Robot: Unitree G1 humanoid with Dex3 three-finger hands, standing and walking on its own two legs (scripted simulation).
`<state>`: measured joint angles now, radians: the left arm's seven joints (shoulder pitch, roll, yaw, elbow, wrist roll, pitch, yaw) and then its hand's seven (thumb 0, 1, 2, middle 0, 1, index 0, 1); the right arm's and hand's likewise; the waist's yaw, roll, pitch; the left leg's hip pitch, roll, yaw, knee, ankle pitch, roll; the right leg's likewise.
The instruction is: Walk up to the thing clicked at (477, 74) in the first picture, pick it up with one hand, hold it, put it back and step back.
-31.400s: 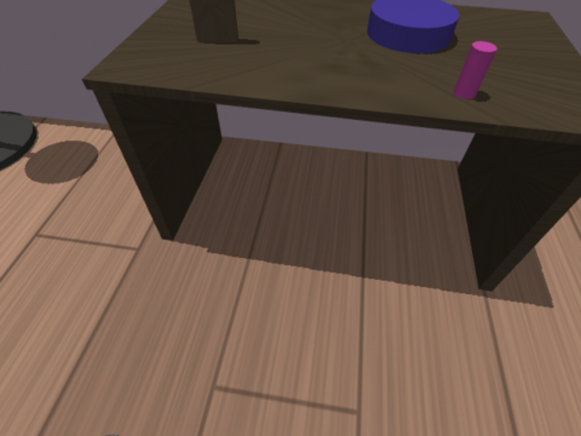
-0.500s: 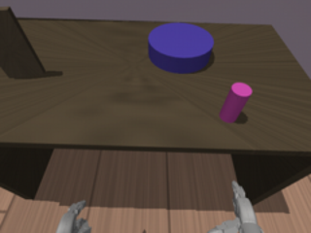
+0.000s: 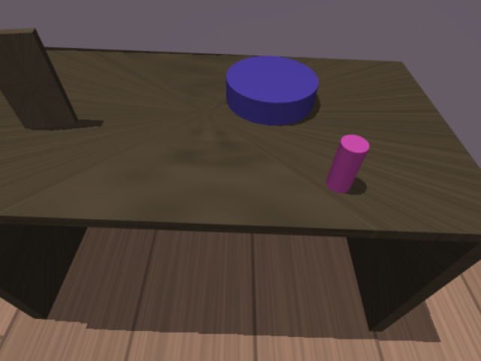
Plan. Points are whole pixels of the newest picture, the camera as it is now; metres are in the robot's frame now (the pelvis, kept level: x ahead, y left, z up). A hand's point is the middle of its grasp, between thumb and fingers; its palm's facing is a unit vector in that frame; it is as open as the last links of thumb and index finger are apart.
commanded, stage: home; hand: right
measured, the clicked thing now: (345, 165) +0.48 -0.22 +0.04
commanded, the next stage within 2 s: stand in 1.26 s
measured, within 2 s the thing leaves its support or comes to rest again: neither
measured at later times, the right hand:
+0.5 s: hand out of the picture +0.05 -0.26 -0.15, palm faces -0.07 +0.93 -0.35, open 17.3 cm
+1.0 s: hand out of the picture +0.07 -0.25 -0.15, palm faces -0.05 +0.93 -0.35, open 17.3 cm
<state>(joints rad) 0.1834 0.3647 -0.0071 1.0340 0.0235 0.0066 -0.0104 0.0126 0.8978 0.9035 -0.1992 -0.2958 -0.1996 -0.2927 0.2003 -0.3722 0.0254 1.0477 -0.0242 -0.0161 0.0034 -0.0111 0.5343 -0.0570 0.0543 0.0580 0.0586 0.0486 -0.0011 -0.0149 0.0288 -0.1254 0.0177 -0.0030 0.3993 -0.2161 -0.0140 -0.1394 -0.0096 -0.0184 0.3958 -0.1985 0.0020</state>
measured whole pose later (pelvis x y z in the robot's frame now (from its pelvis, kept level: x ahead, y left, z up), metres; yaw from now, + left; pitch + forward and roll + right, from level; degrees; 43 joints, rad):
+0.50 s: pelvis +0.00 +0.00 +0.00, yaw +0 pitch -3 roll +0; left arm 0.16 0.36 -0.01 1.13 0.02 0.00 -0.01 0.01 0.90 0.90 -0.20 -0.30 -0.20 -0.29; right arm 0.17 -0.36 0.03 1.11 -0.02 -0.02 0.00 -0.01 0.52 -0.07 0.06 0.06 0.06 0.05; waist 0.01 0.00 0.04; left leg -0.12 0.02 0.00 0.35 -0.18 -0.02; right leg -0.14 -0.01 -0.02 0.34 -0.16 0.00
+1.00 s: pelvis +0.01 +0.00 +0.00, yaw +0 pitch -2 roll +0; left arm 0.12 0.35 -0.01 1.14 0.01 -0.01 0.00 0.01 0.90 0.90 -0.20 -0.30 -0.20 -0.29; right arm 0.13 -0.36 0.02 1.12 -0.02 -0.02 0.00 -0.01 0.51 -0.07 0.06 0.06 0.06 0.05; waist 0.01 0.00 0.05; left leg -0.10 0.02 0.00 0.32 -0.18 -0.02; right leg -0.11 -0.01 -0.02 0.32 -0.17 0.00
